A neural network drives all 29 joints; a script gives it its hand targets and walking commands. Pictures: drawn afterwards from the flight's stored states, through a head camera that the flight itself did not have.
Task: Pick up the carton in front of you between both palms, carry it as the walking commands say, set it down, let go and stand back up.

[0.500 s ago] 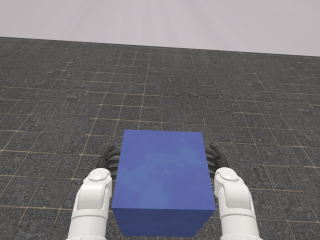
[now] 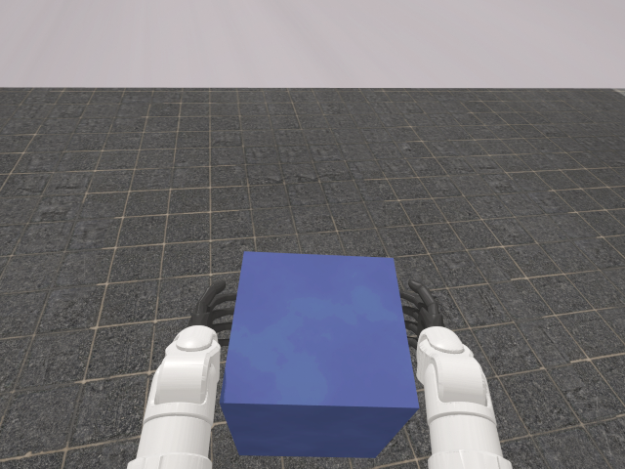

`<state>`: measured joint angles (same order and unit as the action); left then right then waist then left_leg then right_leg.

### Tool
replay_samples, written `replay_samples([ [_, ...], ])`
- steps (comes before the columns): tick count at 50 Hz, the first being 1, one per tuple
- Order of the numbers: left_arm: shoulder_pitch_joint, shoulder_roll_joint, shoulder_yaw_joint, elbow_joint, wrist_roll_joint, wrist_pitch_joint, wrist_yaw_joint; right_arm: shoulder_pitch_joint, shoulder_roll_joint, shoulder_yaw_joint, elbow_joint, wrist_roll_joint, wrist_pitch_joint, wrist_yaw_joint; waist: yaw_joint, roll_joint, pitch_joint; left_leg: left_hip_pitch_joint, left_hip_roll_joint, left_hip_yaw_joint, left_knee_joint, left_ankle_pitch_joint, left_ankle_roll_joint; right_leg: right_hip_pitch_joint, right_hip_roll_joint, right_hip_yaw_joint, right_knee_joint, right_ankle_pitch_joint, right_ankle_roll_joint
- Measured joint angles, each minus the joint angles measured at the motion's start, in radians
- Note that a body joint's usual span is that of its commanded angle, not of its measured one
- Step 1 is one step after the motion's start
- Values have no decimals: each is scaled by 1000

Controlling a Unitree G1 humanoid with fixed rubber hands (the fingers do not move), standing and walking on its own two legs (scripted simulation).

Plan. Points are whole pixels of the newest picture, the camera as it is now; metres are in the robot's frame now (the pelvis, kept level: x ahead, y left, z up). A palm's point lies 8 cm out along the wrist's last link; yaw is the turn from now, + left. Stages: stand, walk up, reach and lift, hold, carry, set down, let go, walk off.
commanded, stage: hold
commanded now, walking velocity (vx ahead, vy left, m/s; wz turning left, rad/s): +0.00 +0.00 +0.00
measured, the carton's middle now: (313, 360) +0.29 -0.02 -0.04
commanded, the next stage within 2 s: set down in 0.58 s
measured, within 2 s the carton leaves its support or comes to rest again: neither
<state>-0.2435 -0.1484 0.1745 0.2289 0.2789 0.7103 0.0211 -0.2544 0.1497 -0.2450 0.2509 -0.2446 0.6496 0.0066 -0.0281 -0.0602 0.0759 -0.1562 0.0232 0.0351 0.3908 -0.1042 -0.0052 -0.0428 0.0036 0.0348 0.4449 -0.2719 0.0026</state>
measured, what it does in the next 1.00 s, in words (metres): stands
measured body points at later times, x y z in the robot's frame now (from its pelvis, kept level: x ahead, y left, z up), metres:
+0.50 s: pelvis +0.00 +0.04 +0.00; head -0.04 +0.06 +0.45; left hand +0.31 +0.18 +0.03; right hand +0.30 -0.13 +0.05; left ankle +0.08 +0.13 -0.74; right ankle -0.01 -0.12 -0.74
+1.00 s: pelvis -0.01 +0.00 -0.02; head +0.06 +0.04 +0.42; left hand +0.35 +0.17 -0.05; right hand +0.36 -0.13 -0.02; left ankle +0.08 +0.12 -0.74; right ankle -0.01 -0.12 -0.74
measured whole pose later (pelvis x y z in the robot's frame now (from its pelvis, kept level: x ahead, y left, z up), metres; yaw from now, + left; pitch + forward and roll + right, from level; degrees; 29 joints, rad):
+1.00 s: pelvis -0.01 +0.00 -0.02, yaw +0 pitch +1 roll +0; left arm -0.56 -0.11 0.46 0.56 0.43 0.44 -0.09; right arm -0.56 0.24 -0.51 0.54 -0.42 0.38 -0.01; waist 0.04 -0.08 0.15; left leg -0.45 0.02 0.01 0.61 -0.18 0.00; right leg -0.33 0.03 0.05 0.66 -0.35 0.00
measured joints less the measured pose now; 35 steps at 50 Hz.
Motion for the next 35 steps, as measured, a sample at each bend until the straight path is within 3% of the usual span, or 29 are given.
replay_samples([
  [8, 37, 8, 5, -41, -4, 12, 7, -30, 8, 11, 43, -26, -10, 17, 31, -17, -1, 6, -19, 19, -11, 9, 20, 1, -20, 18, -5, 8, 10],
  [13, 8, 2, 28, -5, 0, 19, 11, -66, 18, -32, 100, -55, -20, 32, 22, -2, 2, 6, -30, 22, 8, -2, 33, 7, -28, 23, 0, 1, -5],
  [21, -43, -10, 58, 37, 3, 10, 2, -62, 17, -43, 83, -69, -23, 30, 19, 12, -29, 0, -43, 45, 11, -10, 52, -9, -41, 52, 10, -4, 3],
  [35, -47, -11, 62, 56, 29, 25, -10, -91, 26, -73, 109, -91, 5, 42, 37, 0, -29, 22, -35, 42, 2, -14, 39, 7, -28, 60, 10, -10, 9],
])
